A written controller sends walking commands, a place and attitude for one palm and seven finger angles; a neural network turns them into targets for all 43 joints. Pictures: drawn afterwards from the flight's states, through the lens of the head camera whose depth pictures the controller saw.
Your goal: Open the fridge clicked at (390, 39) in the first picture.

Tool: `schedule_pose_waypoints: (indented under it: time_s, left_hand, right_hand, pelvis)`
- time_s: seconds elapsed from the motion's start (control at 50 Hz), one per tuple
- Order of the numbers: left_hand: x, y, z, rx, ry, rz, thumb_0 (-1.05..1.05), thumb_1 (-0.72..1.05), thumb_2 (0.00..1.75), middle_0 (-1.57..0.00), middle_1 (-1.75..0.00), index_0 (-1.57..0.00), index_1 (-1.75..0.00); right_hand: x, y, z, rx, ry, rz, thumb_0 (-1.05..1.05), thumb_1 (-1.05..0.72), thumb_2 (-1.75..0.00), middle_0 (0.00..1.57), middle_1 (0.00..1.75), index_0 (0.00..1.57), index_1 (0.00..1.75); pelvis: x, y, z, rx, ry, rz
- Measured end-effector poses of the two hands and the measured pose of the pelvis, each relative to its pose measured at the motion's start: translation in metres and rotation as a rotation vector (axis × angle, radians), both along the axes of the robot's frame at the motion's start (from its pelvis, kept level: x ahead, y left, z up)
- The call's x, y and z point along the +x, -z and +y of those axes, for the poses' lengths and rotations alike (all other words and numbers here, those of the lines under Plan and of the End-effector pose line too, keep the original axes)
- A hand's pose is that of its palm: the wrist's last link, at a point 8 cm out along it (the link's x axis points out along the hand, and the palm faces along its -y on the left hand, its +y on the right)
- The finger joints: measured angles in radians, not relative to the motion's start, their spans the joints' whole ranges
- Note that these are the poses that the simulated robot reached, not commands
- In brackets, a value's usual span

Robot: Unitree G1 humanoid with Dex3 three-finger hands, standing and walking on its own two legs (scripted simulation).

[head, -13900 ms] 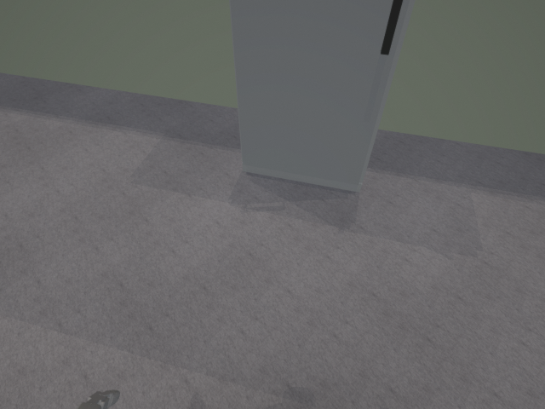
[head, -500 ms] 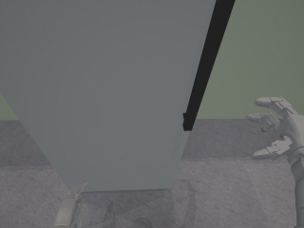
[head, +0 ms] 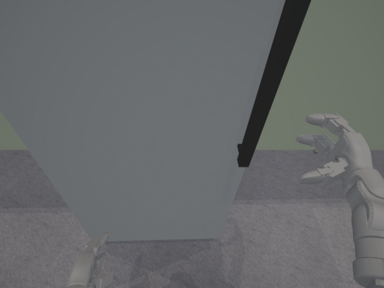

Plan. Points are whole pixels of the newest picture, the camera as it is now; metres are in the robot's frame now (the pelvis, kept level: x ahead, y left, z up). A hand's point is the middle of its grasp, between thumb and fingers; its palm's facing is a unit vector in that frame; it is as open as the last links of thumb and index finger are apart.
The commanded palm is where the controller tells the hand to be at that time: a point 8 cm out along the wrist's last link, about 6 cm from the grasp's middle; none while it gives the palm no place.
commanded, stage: move the hooked fingers beside the handle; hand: right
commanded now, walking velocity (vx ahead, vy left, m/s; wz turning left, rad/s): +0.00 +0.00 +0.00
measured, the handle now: (266, 78) +0.46 -0.10 +0.24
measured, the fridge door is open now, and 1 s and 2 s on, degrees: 0 0 0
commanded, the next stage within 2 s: feel for the door with the fingertips in 1.42 s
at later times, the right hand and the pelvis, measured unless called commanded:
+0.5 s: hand (290, 131) +0.40 -0.17 +0.16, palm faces -0.06 +1.00 -0.01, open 13.9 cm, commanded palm +0.39 -0.22 +0.15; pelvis +0.00 +0.01 +0.00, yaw +1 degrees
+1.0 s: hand (290, 133) +0.41 -0.17 +0.14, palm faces -0.08 +1.00 +0.00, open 13.9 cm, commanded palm +0.39 -0.22 +0.15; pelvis +0.00 +0.00 +0.00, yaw +1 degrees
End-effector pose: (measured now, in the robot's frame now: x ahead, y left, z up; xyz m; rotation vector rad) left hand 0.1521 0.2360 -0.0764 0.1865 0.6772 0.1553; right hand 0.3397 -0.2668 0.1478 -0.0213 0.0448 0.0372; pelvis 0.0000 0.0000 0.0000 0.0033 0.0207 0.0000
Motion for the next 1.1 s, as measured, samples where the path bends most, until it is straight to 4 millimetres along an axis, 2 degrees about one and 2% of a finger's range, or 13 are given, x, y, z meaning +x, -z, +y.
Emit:
schedule_pose_waypoints:
  time_s: [0.06, 0.2, 0.38, 0.5, 0.56, 0.64, 0.72, 0.8, 0.88, 0.94, 1.02, 1.1]
  left_hand:
    - [-0.005, 0.002, 0.004, 0.006, -0.008, 0.022, 0.01, 0.90, 0.90, -0.20, -0.30, -0.20, -0.30]
    - [-0.018, 0.008, 0.012, 0.011, -0.029, 0.063, 0.01, 0.90, 0.90, -0.20, -0.30, -0.20, -0.30]
    - [-0.034, 0.014, 0.021, 0.000, -0.061, 0.111, 0.01, 0.90, 0.90, -0.20, -0.30, -0.20, -0.30]
    - [-0.044, 0.017, 0.024, 0.012, -0.065, 0.149, 0.01, 0.90, 0.90, -0.20, -0.30, -0.20, -0.30]
    - [-0.050, 0.019, 0.026, 0.009, -0.073, 0.163, 0.01, 0.90, 0.90, -0.20, -0.30, -0.20, -0.30]
    - [-0.060, 0.021, 0.031, 0.006, -0.096, 0.184, 0.01, 0.90, 0.90, -0.20, -0.30, -0.20, -0.30]
    - [-0.072, 0.022, 0.035, 0.010, -0.119, 0.209, 0.01, 0.90, 0.90, -0.20, -0.30, -0.20, -0.30]
    - [-0.079, 0.023, 0.037, 0.020, -0.128, 0.234, 0.01, 0.90, 0.90, -0.20, -0.30, -0.20, -0.30]
    - [-0.078, 0.021, 0.035, 0.023, -0.128, 0.233, 0.01, 0.90, 0.90, -0.20, -0.30, -0.20, -0.30]
    - [-0.074, 0.021, 0.032, 0.017, -0.120, 0.217, 0.01, 0.90, 0.90, -0.20, -0.30, -0.20, -0.30]
    - [-0.065, 0.021, 0.026, 0.008, -0.104, 0.197, 0.01, 0.90, 0.90, -0.20, -0.30, -0.20, -0.30]
    - [-0.055, 0.018, 0.017, 0.000, -0.086, 0.168, 0.01, 0.90, 0.90, -0.20, -0.30, -0.20, -0.30]
  right_hand:
    - [0.005, 0.002, 0.005, -0.010, 0.000, 0.002, -0.01, 0.49, -0.30, 0.30, 1.20, 0.30, 1.20]
    - [0.019, -0.018, 0.021, 0.009, -0.031, -0.093, -0.02, 0.50, -0.30, 0.30, 1.20, 0.30, 1.20]
    - [0.030, 0.004, 0.035, 0.002, -0.024, 0.015, -0.01, 0.49, -0.30, 0.30, 1.20, 0.30, 1.20]
    - [0.040, -0.010, 0.045, 0.015, -0.019, -0.070, -0.02, 0.50, -0.30, 0.30, 1.20, 0.31, 1.20]
    - [0.051, -0.012, 0.046, 0.020, -0.017, -0.056, -0.02, 0.50, -0.30, 0.30, 1.20, 0.31, 1.20]
    - [0.062, -0.001, 0.041, 0.020, -0.008, 0.018, -0.01, 0.49, -0.30, 0.30, 1.20, 0.31, 1.20]
    - [0.061, 0.006, 0.038, 0.009, -0.008, 0.016, -0.01, 0.49, -0.30, 0.30, 1.20, 0.30, 1.20]
    - [0.056, 0.000, 0.035, 0.022, -0.018, -0.056, -0.02, 0.49, -0.30, 0.30, 1.20, 0.30, 1.20]
    - [0.055, -0.006, 0.033, 0.026, -0.026, -0.071, -0.02, 0.49, -0.30, 0.30, 1.20, 0.30, 1.20]
    - [0.055, -0.003, 0.033, 0.013, -0.036, -0.035, -0.01, 0.50, -0.30, 0.30, 1.20, 0.30, 1.20]
    - [0.052, 0.006, 0.039, 0.021, -0.046, -0.001, -0.01, 0.50, -0.30, 0.30, 1.20, 0.30, 1.20]
    - [0.047, 0.001, 0.047, 0.027, -0.052, -0.057, -0.02, 0.50, -0.30, 0.30, 1.20, 0.30, 1.20]
  pelvis:
    - [0.000, 0.000, 0.001, 0.000, -0.001, 0.002]
    - [0.002, 0.000, 0.004, -0.002, -0.003, 0.003]
    - [0.000, 0.000, 0.007, -0.006, -0.012, 0.017]
    - [-0.002, 0.000, 0.011, -0.006, -0.009, 0.013]
    - [-0.003, 0.001, 0.012, -0.006, -0.011, 0.020]
    - [-0.004, 0.001, 0.013, -0.007, -0.020, 0.038]
    - [-0.003, 0.002, 0.012, -0.007, -0.030, 0.047]
    - [-0.001, 0.001, 0.011, -0.006, -0.033, 0.042]
    - [0.000, 0.001, 0.009, -0.003, -0.029, 0.037]
    - [0.000, 0.001, 0.006, 0.000, -0.025, 0.039]
    - [-0.002, 0.001, 0.002, 0.000, -0.024, 0.043]
    - [-0.001, 0.001, 0.000, -0.001, -0.026, 0.035]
